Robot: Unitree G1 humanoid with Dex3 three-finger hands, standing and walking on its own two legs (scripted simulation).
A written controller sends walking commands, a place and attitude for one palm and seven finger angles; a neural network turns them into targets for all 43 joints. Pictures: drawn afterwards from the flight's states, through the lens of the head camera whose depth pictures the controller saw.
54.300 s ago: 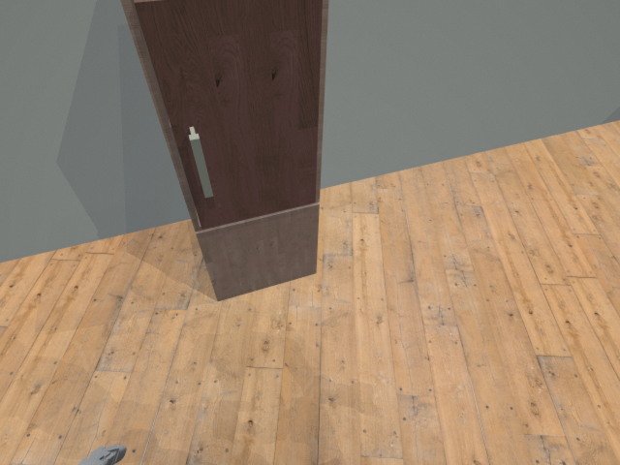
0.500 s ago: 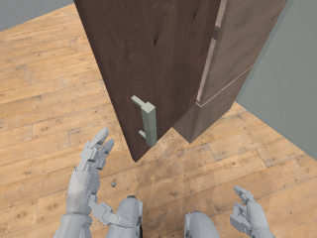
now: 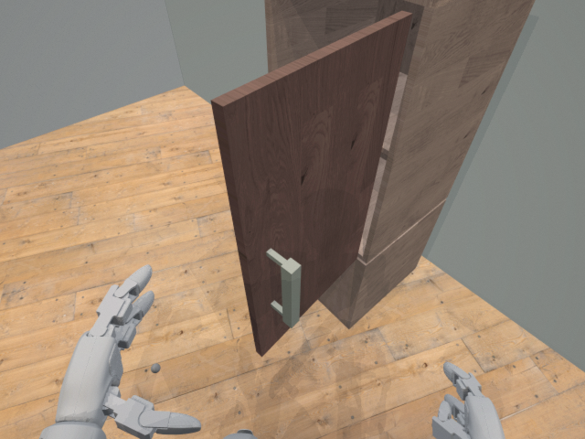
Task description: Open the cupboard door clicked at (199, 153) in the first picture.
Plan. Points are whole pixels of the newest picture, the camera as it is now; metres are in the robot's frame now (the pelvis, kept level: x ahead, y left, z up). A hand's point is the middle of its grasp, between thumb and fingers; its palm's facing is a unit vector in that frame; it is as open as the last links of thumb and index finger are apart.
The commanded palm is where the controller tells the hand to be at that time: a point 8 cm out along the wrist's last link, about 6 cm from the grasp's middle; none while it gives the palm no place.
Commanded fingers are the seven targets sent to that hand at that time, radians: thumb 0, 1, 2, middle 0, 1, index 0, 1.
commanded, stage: draw the hand back to the body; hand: left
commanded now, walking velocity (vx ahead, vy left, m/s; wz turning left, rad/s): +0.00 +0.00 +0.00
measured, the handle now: (282, 289) +0.37 +0.05 -0.04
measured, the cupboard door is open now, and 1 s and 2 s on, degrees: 97 97 97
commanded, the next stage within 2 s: step back with the hand held close in 0.96 s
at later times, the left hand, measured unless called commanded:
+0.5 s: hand (39, 282) +0.22 +0.26 +0.19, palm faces +0.39 -0.82 -0.42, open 10.0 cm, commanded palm +0.17 +0.30 +0.22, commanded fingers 0.00 0.80 0.86 -0.20 -0.30 -0.20 -0.30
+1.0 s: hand (30, 255) +0.23 +0.25 +0.22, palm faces +0.45 -0.79 -0.41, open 7.4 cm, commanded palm +0.18 +0.29 +0.23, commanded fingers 0.00 0.90 0.90 -0.20 -0.30 -0.20 -0.30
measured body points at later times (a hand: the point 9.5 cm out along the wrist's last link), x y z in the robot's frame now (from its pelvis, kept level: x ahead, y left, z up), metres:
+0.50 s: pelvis +0.03 +0.01 +0.05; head +0.01 -0.01 +0.50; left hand +0.19 +0.30 +0.22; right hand +0.22 -0.21 -0.02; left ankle +0.05 +0.12 -0.68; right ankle -0.03 -0.12 -0.68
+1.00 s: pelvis +0.04 -0.01 +0.06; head +0.02 -0.03 +0.51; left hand +0.20 +0.29 +0.25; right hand +0.22 -0.23 -0.02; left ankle +0.05 +0.12 -0.68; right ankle -0.03 -0.12 -0.68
